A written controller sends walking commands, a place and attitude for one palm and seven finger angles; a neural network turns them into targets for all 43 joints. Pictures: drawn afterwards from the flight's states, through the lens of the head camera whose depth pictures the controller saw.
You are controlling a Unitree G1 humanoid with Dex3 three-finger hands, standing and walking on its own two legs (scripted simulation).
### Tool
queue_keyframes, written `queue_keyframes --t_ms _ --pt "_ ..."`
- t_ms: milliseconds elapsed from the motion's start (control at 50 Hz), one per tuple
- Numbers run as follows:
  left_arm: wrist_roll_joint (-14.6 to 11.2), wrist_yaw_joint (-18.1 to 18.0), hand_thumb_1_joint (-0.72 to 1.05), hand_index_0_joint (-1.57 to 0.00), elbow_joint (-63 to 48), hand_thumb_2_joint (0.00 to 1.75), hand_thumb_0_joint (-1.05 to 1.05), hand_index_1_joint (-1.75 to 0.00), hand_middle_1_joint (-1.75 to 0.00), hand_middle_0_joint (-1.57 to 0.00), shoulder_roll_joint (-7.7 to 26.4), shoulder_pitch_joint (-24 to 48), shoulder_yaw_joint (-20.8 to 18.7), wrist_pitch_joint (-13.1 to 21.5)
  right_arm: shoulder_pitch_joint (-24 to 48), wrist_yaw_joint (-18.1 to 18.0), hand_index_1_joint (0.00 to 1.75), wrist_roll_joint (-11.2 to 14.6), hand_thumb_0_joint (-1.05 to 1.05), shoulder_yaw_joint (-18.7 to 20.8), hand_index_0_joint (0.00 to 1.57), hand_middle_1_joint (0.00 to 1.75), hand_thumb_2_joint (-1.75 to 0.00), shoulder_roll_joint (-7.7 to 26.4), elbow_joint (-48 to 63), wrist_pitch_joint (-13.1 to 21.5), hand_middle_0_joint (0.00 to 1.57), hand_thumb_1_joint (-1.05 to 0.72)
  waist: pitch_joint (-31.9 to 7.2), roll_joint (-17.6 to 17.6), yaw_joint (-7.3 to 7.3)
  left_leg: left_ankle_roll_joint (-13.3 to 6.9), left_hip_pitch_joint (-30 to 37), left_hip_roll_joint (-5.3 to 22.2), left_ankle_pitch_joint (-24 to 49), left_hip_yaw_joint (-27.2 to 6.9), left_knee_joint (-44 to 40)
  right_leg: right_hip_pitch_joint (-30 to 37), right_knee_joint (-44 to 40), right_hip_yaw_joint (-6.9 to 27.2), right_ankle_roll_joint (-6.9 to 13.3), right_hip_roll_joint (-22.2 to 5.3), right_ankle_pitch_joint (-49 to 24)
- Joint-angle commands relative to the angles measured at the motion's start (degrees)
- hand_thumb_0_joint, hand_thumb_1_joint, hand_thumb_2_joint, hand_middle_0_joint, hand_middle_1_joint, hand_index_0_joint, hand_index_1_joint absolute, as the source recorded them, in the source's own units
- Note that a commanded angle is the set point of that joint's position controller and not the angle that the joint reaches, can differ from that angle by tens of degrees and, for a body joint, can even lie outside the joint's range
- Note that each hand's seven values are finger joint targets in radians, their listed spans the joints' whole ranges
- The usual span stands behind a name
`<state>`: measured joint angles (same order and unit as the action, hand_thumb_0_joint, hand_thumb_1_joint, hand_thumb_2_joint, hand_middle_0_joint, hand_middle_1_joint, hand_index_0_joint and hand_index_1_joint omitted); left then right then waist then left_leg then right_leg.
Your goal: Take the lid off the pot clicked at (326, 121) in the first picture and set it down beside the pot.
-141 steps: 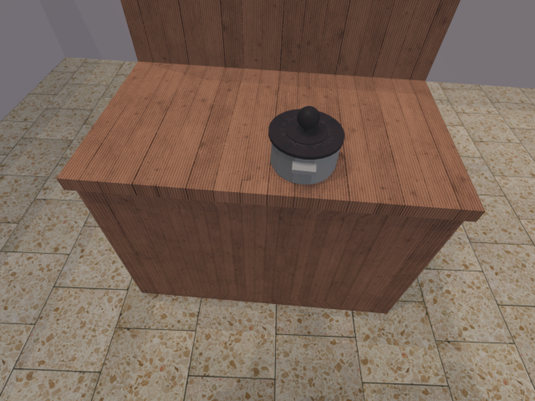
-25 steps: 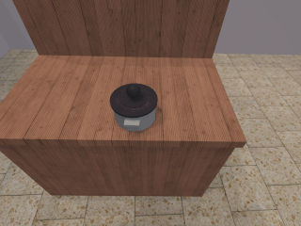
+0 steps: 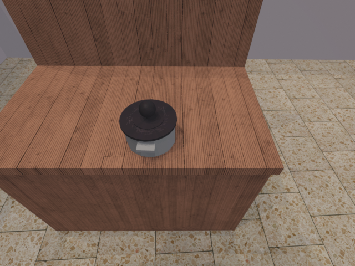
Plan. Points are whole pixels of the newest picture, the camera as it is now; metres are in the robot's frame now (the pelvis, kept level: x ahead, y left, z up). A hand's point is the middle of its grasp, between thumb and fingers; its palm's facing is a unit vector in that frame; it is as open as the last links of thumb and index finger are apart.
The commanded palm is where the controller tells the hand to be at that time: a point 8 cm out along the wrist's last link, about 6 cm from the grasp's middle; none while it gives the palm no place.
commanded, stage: look again from close up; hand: left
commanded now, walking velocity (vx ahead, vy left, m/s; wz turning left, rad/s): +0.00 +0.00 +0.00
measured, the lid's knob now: (147, 108) +0.52 +0.12 +0.05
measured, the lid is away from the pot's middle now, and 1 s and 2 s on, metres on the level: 0.00 0.00 0.00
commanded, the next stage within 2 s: lift the closed hand beside the body in 0.52 s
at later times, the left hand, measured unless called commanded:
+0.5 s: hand out of the picture +0.02 +0.17 -0.17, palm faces +0.01 -0.98 -0.19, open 7.4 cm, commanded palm none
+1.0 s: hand out of the picture +0.11 +0.19 -0.06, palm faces +0.24 -0.94 -0.23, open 4.7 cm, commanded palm +0.08 +0.24 -0.04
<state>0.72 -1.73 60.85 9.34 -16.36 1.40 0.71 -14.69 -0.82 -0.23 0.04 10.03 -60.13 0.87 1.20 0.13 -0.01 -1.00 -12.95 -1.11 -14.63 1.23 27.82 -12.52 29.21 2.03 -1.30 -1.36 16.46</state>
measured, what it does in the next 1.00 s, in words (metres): stands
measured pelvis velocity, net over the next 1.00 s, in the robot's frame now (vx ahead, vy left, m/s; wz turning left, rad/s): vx -0.01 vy -0.01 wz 0.04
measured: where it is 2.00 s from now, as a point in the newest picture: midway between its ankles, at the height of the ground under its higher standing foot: outside the picture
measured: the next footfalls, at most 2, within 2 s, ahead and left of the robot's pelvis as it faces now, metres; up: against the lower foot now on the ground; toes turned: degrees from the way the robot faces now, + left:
none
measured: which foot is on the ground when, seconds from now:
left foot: down 0.00-1.00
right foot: down 0.00-1.00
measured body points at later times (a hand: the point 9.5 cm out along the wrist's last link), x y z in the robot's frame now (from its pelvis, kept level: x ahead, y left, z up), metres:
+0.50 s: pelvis +0.01 -0.01 +0.00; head +0.03 +0.00 +0.45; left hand +0.02 +0.22 -0.16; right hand +0.02 -0.23 -0.15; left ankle +0.00 +0.11 -0.74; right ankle -0.01 -0.13 -0.74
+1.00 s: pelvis -0.01 -0.01 +0.00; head -0.02 -0.01 +0.45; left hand +0.10 +0.24 -0.05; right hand +0.22 -0.23 -0.04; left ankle +0.00 +0.11 -0.74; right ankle -0.01 -0.13 -0.74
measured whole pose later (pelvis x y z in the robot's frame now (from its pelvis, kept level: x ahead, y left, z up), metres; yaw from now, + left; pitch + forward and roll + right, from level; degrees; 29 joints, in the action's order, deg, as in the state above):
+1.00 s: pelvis -0.01 -0.01 +0.00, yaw +2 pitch -2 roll +0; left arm -0.9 -4.4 11.5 10.1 -29.9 -2.3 2.2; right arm -8.1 -2.2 1.6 1.2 12.4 -33.6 10.9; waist -0.3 0.1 -1.9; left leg 0.1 -13.0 -0.3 -14.9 -1.6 30.2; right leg -10.7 29.7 -0.9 -0.3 -0.5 16.7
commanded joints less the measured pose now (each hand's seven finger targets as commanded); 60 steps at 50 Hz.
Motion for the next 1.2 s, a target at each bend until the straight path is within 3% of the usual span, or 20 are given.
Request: queue_keyframes --t_ms 0,140,580,600,620,640,660,680,700,740,780,820,860,880,920,980,1080,1100,1160,1180 --pt "0.05 -0.51 0.90 -0.20 -1.66 0.90 0.00 -0.30 -0.30 -0.20 7.50 -3.32 -1.85 0.90 -1.92 -0.53 0.30 -0.20 0.00 0.85 0.20 0.30 -0.90 5.14 1.71 1.39 0.20 -0.90 0.34 -0.06 -0.21 -0.78 1.63 5.50 8.04 -4.99 -5.29 -1.71 -5.44 3.61 2.99 -4.07 -8.40" --pt "-0.04 -0.59 0.90 -0.20 -0.90 0.90 0.00 -0.30 -0.30 -0.20 7.17 -2.92 -1.85 1.02 -2.48 -0.81 0.30 -0.16 0.00 0.90 0.20 0.30 -0.90 4.61 0.23 1.45 0.20 -0.90 -0.25 -0.30 -0.20 -0.44 3.20 5.84 11.27 -4.51 -4.91 -0.20 -5.57 3.53 3.06 -4.26 -12.66" --pt "-0.12 -0.58 0.90 -0.20 0.05 0.90 0.00 -0.30 -0.30 -0.20 6.26 -3.61 -1.76 0.83 -2.85 -1.00 0.30 0.01 0.00 0.87 0.20 0.30 -0.90 4.05 -1.92 1.27 0.20 -0.90 1.52 0.04 -0.39 -0.31 4.42 6.22 11.57 -4.16 -5.99 0.56 -7.40 3.04 2.93 -4.18 -12.81" --pt "0.71 -2.77 0.90 -0.20 2.30 0.90 0.00 -0.30 -0.30 -0.20 7.17 -7.47 -2.32 2.04 1.86 -0.68 0.30 0.30 0.00 0.97 0.20 0.30 -0.90 6.05 1.54 1.50 0.20 -0.90 -0.39 0.24 -1.74 1.15 1.76 6.83 17.23 -2.43 5.91 2.25 -7.01 5.88 2.14 -7.27 -34.97" --pt "-5.72 -3.48 0.90 -0.24 -68.81 0.90 0.00 -0.35 -0.35 -0.24 16.73 30.40 -3.82 10.96 1.11 -0.84 0.30 3.59 0.00 1.22 0.20 0.30 -0.90 12.26 19.06 11.30 0.20 -0.90 -26.36 -7.24 -0.97 1.00 13.46 1.27 19.75 -3.75 -3.89 11.06 -1.89 0.08 3.24 -2.79 -30.81" --pt "-1.35 -6.04 0.90 -0.29 -58.11 0.90 0.00 -0.40 -0.40 -0.29 14.39 6.94 -4.88 5.94 4.83 -3.27 0.30 3.27 0.00 0.24 0.20 0.30 -0.90 9.03 17.36 14.99 0.20 -0.90 -24.54 -18.73 -2.20 0.57 16.47 2.93 26.66 -2.60 -3.93 6.73 -0.88 -0.79 4.30 -0.52 -21.23" --pt "-2.86 -8.05 0.90 -0.33 -53.64 0.90 0.00 -0.44 -0.44 -0.33 11.64 4.86 -3.58 1.63 5.66 -3.31 0.30 3.62 0.00 1.01 0.20 0.30 -0.90 9.85 13.32 15.44 0.20 -0.90 -19.51 -14.28 -1.59 2.19 12.07 3.22 22.19 -2.57 -2.69 4.51 -2.47 -3.85 3.33 -0.47 -16.27" --pt "-3.17 -7.93 0.90 -0.38 -49.29 0.90 0.00 -0.49 -0.49 -0.38 3.37 -5.82 -0.33 -1.80 5.68 -3.15 0.30 4.29 0.00 1.05 0.20 0.30 -0.90 8.43 14.16 15.73 0.20 -0.90 -13.98 -10.76 -1.18 1.58 10.54 2.70 20.76 -2.85 -4.34 4.70 -4.23 -4.94 3.13 -0.21 -16.15" --pt "-2.04 -7.45 0.90 -0.42 -49.09 0.90 0.00 -0.54 -0.54 -0.42 0.26 -5.61 2.08 -2.33 6.62 -2.60 0.30 3.11 0.00 0.58 0.20 0.30 -0.90 8.68 16.24 16.58 0.20 -0.90 -6.67 -6.27 -0.61 1.26 8.39 2.34 19.34 -3.26 -5.09 3.33 -5.01 -6.16 2.64 0.09 -15.13" --pt "0.05 -5.74 0.90 -0.51 -33.70 0.90 0.00 -0.64 -0.64 -0.51 -4.47 -16.74 3.64 -3.12 6.05 -0.92 0.30 1.78 0.00 2.86 0.20 0.30 -0.90 9.27 17.91 15.32 0.20 -0.90 3.64 6.44 -0.62 0.38 0.96 2.37 14.57 -4.03 -4.93 -2.71 -5.20 -8.23 1.84 0.81 -10.55" --pt "0.24 -4.00 0.90 -0.60 -31.44 0.90 0.00 -0.73 -0.73 -0.60 -2.27 -26.24 -0.42 -2.41 8.21 0.42 0.30 1.78 0.00 4.23 0.20 0.30 -0.90 8.99 21.41 12.83 0.20 -0.90 5.75 13.08 -2.74 0.68 -3.22 2.28 10.71 -2.72 -4.57 -3.10 -4.69 -8.31 1.99 1.12 -8.19" --pt "-0.42 -2.73 0.90 -0.68 -41.84 0.90 0.00 -0.83 -0.83 -0.68 4.11 -26.73 -5.97 0.23 10.83 0.66 0.30 2.12 0.00 4.39 0.20 0.30 -0.90 8.82 26.59 11.83 0.20 -0.90 5.57 11.41 -4.16 1.07 -4.72 1.42 5.62 -1.45 -4.94 -2.20 -5.43 -7.03 2.18 0.77 -3.49" --pt "-1.34 -3.14 0.90 -0.77 -54.91 0.90 0.00 -0.92 -0.92 -0.77 12.54 -17.71 -12.13 3.42 11.41 -0.36 0.30 2.22 0.00 3.70 0.20 0.30 -0.90 8.94 30.75 11.99 0.20 -0.90 2.10 5.76 -3.51 0.81 -2.41 0.85 2.14 -0.29 -4.36 -1.71 -6.65 -5.47 1.91 0.19 -0.74" --pt "-1.44 -3.33 0.90 -0.82 -61.70 0.90 0.00 -0.97 -0.97 -0.82 13.55 -11.93 -12.33 4.78 11.21 -0.92 0.30 1.95 0.00 3.09 0.20 0.30 -0.90 8.82 32.70 12.25 0.20 -0.90 0.54 0.80 -2.87 0.63 -1.23 0.47 1.21 0.04 -4.26 -1.80 -6.90 -4.52 1.93 0.18 -0.14" --pt "-1.73 -3.92 0.90 -0.90 -63.21 0.90 0.00 -1.07 -1.07 -0.90 10.99 -7.64 -10.41 5.41 9.62 -1.93 0.30 1.62 0.00 2.30 0.20 0.30 -0.90 7.59 33.25 12.12 0.20 -0.90 0.24 -3.43 -1.41 0.24 0.66 0.17 0.69 0.47 -3.30 -3.05 -7.10 -3.81 1.96 0.40 -0.46" --pt "-1.76 -3.53 0.90 -1.04 -61.04 0.90 0.00 -1.21 -1.21 -1.04 6.56 -7.25 -6.55 5.18 7.99 -2.58 0.30 1.34 0.00 1.92 0.20 0.30 -0.90 7.52 34.42 11.44 0.20 -0.90 1.64 -3.42 0.33 0.07 0.47 -0.29 -1.89 0.21 -1.91 -5.86 -7.69 -4.12 1.78 0.89 1.14" --pt "-1.88 -3.52 0.90 -1.26 -68.01 0.90 0.00 -1.45 -1.45 -1.26 8.13 -11.32 -7.47 5.30 7.29 -3.39 0.30 0.89 0.00 1.73 0.20 0.30 -0.90 7.94 36.40 11.70 0.20 -0.90 -5.75 -5.00 -0.89 -0.24 3.02 -0.33 1.80 -0.33 -1.19 -2.38 -5.80 -4.61 2.08 1.19 -3.20" --pt "-1.83 -3.79 0.90 -1.30 -67.93 0.90 0.00 -1.50 -1.50 -1.30 9.10 -12.13 -8.65 5.03 7.39 -3.62 0.30 0.69 0.00 1.71 0.20 0.30 -0.90 7.90 36.25 11.68 0.20 -0.90 -6.08 -3.29 -1.05 -0.33 2.52 -0.32 2.37 -0.49 -1.06 -1.85 -5.48 -4.72 1.98 1.14 -3.92" --pt "-1.62 -4.37 0.90 -1.30 -64.07 0.90 0.00 -1.50 -1.50 -1.30 10.76 -14.36 -11.72 4.16 7.98 -3.98 0.30 0.83 0.00 1.78 0.20 0.30 -0.90 7.89 35.28 10.69 0.20 -0.90 -2.63 -0.09 -1.17 -0.29 0.55 -0.04 2.81 -0.88 -0.84 -2.91 -5.36 -5.24 1.85 1.28 -4.12" --pt "-1.59 -4.19 0.90 -1.30 -64.97 0.90 0.00 -1.50 -1.50 -1.30 9.86 -13.36 -10.60 4.29 8.38 -4.02 0.30 0.76 0.00 1.48 0.20 0.30 -0.90 7.91 35.62 10.61 0.20 -0.90 -1.60 0.46 -1.08 -0.37 -0.04 -0.16 2.57 -1.01 -0.98 -3.27 -5.28 -5.31 1.78 1.23 -3.96"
